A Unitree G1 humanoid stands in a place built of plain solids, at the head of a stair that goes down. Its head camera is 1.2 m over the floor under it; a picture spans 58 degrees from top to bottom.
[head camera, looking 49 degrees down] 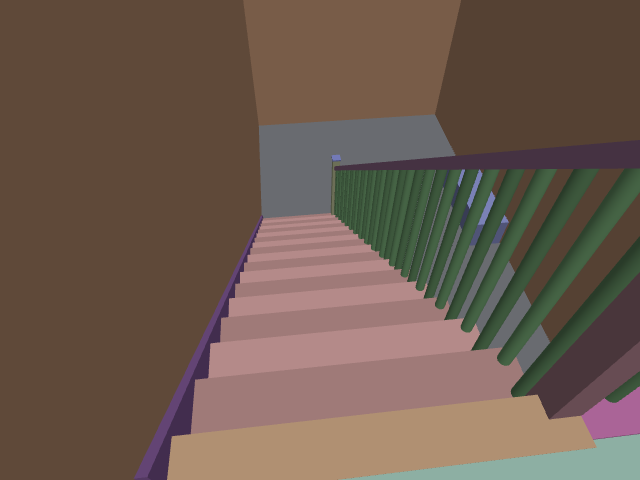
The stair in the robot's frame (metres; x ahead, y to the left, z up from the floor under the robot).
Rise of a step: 0.20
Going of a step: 0.24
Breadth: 1.10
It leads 6 degrees to the left of straight ahead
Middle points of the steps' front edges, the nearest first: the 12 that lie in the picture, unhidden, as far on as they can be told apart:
0.41 -0.11 0.00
0.66 -0.13 -0.20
0.89 -0.10 -0.40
1.13 -0.08 -0.59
1.37 -0.05 -0.79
1.61 -0.02 -0.99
1.84 0.00 -1.19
2.08 0.03 -1.39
2.32 0.06 -1.59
2.56 0.08 -1.78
2.79 0.11 -1.98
3.03 0.13 -2.18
